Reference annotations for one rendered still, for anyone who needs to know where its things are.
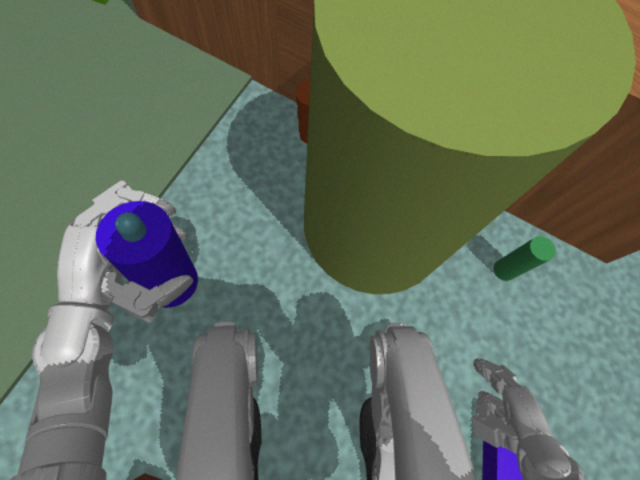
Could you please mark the right robot foot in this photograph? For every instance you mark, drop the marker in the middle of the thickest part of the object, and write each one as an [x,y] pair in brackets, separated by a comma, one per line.
[368,438]

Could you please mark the left robot hand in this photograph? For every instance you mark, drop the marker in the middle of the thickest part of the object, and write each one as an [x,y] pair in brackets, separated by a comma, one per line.
[85,275]

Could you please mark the right robot hand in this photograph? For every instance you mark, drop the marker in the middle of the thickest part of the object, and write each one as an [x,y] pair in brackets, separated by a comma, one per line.
[515,417]

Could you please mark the left robot arm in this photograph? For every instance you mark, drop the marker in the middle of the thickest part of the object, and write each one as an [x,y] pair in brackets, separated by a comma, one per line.
[70,421]

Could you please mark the right robot arm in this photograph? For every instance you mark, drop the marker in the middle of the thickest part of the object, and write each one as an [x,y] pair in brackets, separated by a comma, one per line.
[542,457]

